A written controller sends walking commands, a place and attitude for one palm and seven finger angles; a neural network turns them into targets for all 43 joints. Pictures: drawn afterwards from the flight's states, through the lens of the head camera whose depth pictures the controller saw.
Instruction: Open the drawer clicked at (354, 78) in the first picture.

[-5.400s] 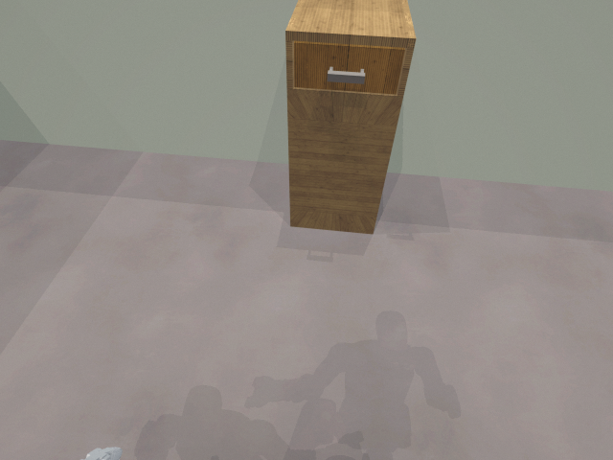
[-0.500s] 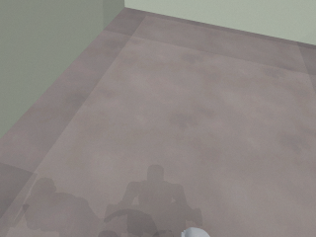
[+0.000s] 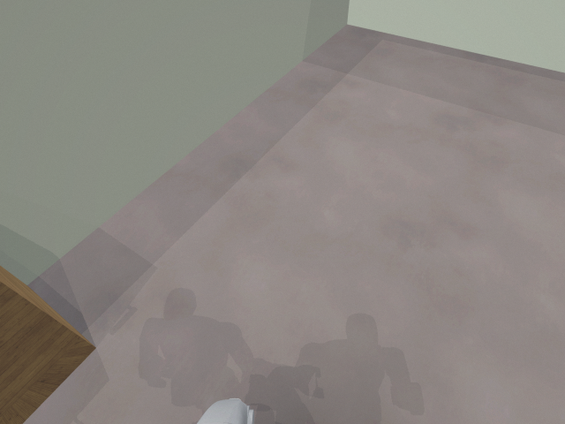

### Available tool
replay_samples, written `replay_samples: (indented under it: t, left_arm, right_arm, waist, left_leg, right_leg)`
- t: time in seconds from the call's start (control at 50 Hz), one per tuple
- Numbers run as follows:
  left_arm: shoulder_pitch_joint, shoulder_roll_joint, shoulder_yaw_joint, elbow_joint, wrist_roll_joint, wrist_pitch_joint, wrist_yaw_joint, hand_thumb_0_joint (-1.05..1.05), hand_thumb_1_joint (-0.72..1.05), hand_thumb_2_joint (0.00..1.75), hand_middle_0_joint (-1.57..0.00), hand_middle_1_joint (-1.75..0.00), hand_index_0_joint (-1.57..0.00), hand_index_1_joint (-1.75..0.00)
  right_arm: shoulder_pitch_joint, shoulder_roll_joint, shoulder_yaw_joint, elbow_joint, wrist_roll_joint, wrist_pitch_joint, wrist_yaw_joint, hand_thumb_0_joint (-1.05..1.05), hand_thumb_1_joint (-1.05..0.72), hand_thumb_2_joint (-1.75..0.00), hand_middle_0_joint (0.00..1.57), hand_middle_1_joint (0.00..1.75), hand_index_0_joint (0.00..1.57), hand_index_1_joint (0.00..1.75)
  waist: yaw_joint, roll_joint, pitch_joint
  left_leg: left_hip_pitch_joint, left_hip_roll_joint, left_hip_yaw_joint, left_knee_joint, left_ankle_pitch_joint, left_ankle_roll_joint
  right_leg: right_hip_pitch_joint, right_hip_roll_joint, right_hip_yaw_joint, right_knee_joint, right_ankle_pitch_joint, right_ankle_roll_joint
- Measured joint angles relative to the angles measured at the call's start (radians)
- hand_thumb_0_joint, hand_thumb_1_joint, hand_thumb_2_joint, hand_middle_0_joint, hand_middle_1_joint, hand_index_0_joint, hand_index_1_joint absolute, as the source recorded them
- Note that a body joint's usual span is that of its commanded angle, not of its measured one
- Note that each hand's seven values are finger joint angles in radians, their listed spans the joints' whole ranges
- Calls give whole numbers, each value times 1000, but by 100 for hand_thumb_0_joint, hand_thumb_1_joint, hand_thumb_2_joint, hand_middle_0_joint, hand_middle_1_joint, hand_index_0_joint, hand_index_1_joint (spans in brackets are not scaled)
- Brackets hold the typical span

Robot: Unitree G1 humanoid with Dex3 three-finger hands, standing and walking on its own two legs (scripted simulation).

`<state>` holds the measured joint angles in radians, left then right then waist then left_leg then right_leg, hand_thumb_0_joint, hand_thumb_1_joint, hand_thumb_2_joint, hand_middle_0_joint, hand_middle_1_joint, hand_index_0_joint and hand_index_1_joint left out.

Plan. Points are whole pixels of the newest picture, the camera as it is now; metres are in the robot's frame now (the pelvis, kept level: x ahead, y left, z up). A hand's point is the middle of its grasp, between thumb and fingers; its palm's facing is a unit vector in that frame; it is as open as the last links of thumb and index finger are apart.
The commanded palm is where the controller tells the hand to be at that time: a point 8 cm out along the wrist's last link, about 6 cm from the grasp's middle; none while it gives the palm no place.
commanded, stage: turn to face it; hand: left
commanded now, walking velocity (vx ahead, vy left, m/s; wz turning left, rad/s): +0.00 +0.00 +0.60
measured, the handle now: out of the picture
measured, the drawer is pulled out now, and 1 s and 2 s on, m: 0.00 0.00 0.00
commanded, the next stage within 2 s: take the last steps up to it in 1.54 s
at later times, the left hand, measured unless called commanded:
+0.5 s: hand out of the picture +0.03 +0.26 -0.16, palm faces +0.31 -0.91 -0.29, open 7.4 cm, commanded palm none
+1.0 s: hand out of the picture -0.10 +0.23 -0.19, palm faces +0.60 -0.76 -0.25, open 7.4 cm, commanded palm none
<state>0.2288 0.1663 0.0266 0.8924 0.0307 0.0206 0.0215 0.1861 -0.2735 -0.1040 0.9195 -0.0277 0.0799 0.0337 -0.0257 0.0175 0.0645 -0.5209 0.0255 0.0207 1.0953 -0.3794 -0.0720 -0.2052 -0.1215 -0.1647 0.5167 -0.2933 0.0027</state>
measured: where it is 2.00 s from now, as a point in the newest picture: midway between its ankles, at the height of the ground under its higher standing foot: outside the picture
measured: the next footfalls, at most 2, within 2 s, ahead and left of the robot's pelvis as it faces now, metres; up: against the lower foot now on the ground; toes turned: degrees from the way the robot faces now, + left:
left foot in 0.20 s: +0.00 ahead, +0.15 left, +0.00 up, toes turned +14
right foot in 0.56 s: +0.09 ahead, -0.09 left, +0.00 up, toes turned +17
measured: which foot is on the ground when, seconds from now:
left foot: up 0.00-0.18, down 0.20-0.56, up 0.58-0.96, down 0.98-1.00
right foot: down 0.00-0.20, up 0.22-0.54, down 0.56-0.98, up 1.00-1.00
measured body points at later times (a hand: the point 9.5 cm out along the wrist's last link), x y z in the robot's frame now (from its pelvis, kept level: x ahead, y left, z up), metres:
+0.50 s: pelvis +0.00 +0.02 -0.01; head +0.04 +0.03 +0.44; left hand +0.02 +0.31 -0.14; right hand +0.15 -0.20 -0.15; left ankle -0.03 +0.15 -0.74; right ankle +0.04 -0.11 -0.71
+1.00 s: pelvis -0.01 +0.03 -0.02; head +0.02 +0.07 +0.43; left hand -0.13 +0.27 -0.17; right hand +0.24 -0.12 -0.14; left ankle -0.07 +0.12 -0.74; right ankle +0.05 -0.10 -0.73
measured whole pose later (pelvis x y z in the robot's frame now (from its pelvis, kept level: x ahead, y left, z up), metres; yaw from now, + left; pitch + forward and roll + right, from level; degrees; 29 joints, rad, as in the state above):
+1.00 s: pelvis -0.01 +0.03 -0.02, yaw +37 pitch +0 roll +1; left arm 0.25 0.25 0.06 0.90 0.02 0.04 0.01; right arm 0.13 -0.25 -0.07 0.90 -0.02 0.04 0.03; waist 0.01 -0.05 0.10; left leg -0.31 0.01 0.10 0.63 -0.29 0.01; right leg -0.30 -0.21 -0.22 0.78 -0.46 0.06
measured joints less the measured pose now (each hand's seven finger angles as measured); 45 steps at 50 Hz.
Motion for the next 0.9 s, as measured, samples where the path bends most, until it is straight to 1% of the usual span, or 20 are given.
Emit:
replay_samples:
  t: [0.06, 0.14, 0.18, 0.2, 0.22, 0.26, 0.3, 0.34, 0.46, 0.52, 0.56, 0.58, 0.6, 0.62, 0.64, 0.68, 0.72, 0.78, 0.84, 0.9]
  left_arm:
    - [0, 7, 2, -1, 4, -5, -2, 1, 91, 90, -20, -30, -20, -30]
    - [2, 34, 11, 4, 6, -3, -6, 1, 91, 90, -20, -30, -20, -30]
    - [11, 52, 20, 8, 2, 3, -9, 1, 91, 90, -20, -30, -20, -30]
    - [18, 62, 27, 8, -3, 9, -10, 1, 91, 90, -20, -30, -20, -30]
    - [14, 78, 34, 14, -5, 19, -10, 1, 91, 90, -20, -30, -20, -30]
    - [5, 102, 45, 29, -6, 43, -5, 1, 91, 90, -20, -30, -20, -30]
    - [-9, 113, 54, 40, -8, 54, -5, 1, 91, 90, -20, -30, -20, -30]
    - [-24, 116, 57, 35, -10, 50, -10, 1, 91, 90, -20, -30, -20, -30]
    - [-70, 98, 47, -8, -16, 36, -11, 1, 91, 90, -19, -30, -19, -30]
    - [-87, 80, 38, -30, -19, 26, -11, 1, 91, 90, -20, -30, -20, -30]
    - [-85, 71, 29, -47, -20, 10, -12, 1, 91, 90, -20, -30, -20, -30]
    - [-84, 62, 26, -51, -15, -2, -9, 1, 91, 90, -20, -30, -20, -30]
    - [-84, 51, 18, -54, -11, -7, -8, 1, 91, 90, -20, -30, -20, -30]
    - [-81, 41, 12, -56, -9, -10, -7, 1, 91, 90, -20, -30, -20, -30]
    - [-74, 32, 8, -57, -8, -11, -6, 1, 91, 90, -20, -30, -20, -30]
    - [-59, 18, 2, -55, -6, -9, -3, 1, 91, 90, -20, -30, -20, -30]
    - [-45, 11, -2, -46, -4, -7, -1, 1, 91, 90, -20, -30, -20, -30]
    - [-31, 10, -5, -32, 0, -4, -1, 1, 91, 90, -20, -30, -20, -30]
    - [-19, 17, -4, -21, 3, -4, -3, 1, 91, 90, -20, -30, -20, -30]
    - [-5, 34, 4, -11, 5, -2, -5, 1, 90, 90, -20, -30, -20, -30]
  right_arm:
    - [-15, 5, 7, 7, 3, 5, 1, 1, -91, -90, 20, 29, 20, 30]
    - [-46, 14, 21, 3, 8, -3, 0, 1, -91, -90, 20, 29, 20, 30]
    - [-55, 16, 28, -10, 9, -16, 0, 1, -91, -90, 20, 29, 20, 30]
    - [-57, 15, 30, -19, 7, -28, 1, 1, -91, -90, 20, 30, 20, 30]
    - [-65, 23, 32, -23, 7, -38, -1, 1, -91, -90, 20, 30, 20, 30]
    - [-71, 38, 40, -30, 7, -55, -6, 1, -91, -90, 20, 30, 20, 30]
    - [-63, 46, 45, -35, 4, -61, -17, 1, -91, -90, 20, 30, 20, 30]
    - [-55, 50, 48, -32, 2, -61, -23, 1, -90, -90, 20, 30, 20, 30]
    - [-30, 47, 48, -19, -1, -50, -24, 1, -90, -90, 20, 30, 20, 30]
    - [-18, 40, 42, -13, -3, -39, -22, 1, -90, -90, 20, 30, 20, 30]
    - [-6, 34, 35, -12, 1, -32, -21, 1, -90, -90, 20, 30, 20, 30]
    - [-4, 27, 30, -11, 6, -30, -21, 1, -90, -90, 20, 30, 20, 30]
    - [-1, 19, 23, -10, 6, -26, -21, 1, -90, -90, 20, 30, 20, 30]
    - [2, 14, 17, -8, 5, -20, -21, 1, -90, -90, 20, 30, 20, 30]
    - [3, 8, 12, -3, 4, -13, -19, 1, -90, -90, 20, 30, 20, 30]
    - [2, -1, 7, 5, 0, -5, -12, 1, -90, -90, 20, 30, 20, 30]
    - [-1, -5, 6, 8, 1, -2, -5, 1, -91, -90, 20, 30, 20, 30]
    - [-5, -3, 9, 11, 2, 1, 0, 1, -91, -90, 20, 30, 20, 30]
    - [-18, 2, 16, 15, 5, 4, 1, 1, -91, -90, 20, 30, 20, 30]
    - [-38, 8, 26, 12, 9, -2, 1, 1, -91, -90, 20, 29, 20, 30]
  waist:
    - [12, -16, 15]
    - [32, -38, 31]
    - [35, -45, 30]
    - [35, -45, 23]
    - [38, -63, 30]
    - [42, -78, 34]
    - [36, -70, 31]
    - [32, -60, 29]
    - [15, -22, 25]
    - [2, -2, 19]
    - [-1, 6, 9]
    - [-1, 18, 8]
    - [-5, 31, 10]
    - [-8, 36, 10]
    - [-7, 36, 9]
    - [-5, 36, 10]
    - [-8, 30, 12]
    - [-9, 12, 18]
    - [3, -8, 28]
    - [21, -27, 39]
  left_leg:
    - [63, 18, 21, -119, -37, -5]
    - [160, 19, 58, -314, -55, 8]
    - [226, 14, 77, -458, 25, 21]
    - [244, 13, 72, -514, 105, 44]
    - [232, 1, 71, -494, 103, 64]
    - [221, -7, 62, -465, 54, 84]
    - [227, -9, 37, -486, 48, 88]
    - [239, -16, 14, -525, 73, 83]
    - [253, -37, -57, -580, 117, 80]
    - [238, -48, -95, -562, 114, 67]
    - [215, -61, -118, -521, 98, 54]
    - [193, -62, -125, -472, 77, 52]
    - [162, -65, -125, -386, 2, 49]
    - [128, -72, -115, -281, -61, 47]
    - [96, -74, -100, -175, -88, 44]
    - [49, -61, -68, -8, -66, 33]
    - [29, -38, -42, 63, -33, 20]
    - [41, -8, -14, 24, -27, 4]
    - [83, 10, 14, -107, -49, 0]
    - [137, 13, 45, -256, -60, 9]
  right_leg:
    - [-5, -26, -36, 10, -6, 6]
    - [-29, -62, -80, 58, -29, 25]
    - [-50, -82, -102, 108, -54, 42]
    - [-76, -90, -104, 159, -72, 50]
    - [-112, -96, -65, 240, -143, 63]
    - [-188, -64, 23, 420, -238, 75]
    - [-242, -30, 70, 538, -223, 81]
    - [-272, -9, 97, 576, -181, 86]
    - [-246, 38, 134, 421, -159, 91]
    - [-186, 65, 136, 276, -131, 82]
    - [-115, 76, 126, 113, -43, 76]
    - [-102, 80, 114, 85, -11, 28]
    - [-100, 77, 96, 98, -14, 1]
    - [-95, 66, 80, 107, -25, -12]
    - [-85, 56, 67, 104, -32, -17]
    - [-58, 41, 47, 76, -30, -15]
    - [-34, 26, 26, 47, -18, -11]
    - [-11, 2, -9, 21, -11, -7]
    - [-3, -21, -43, 19, -15, 2]
    - [-7, -44, -74, 45, -31, 17]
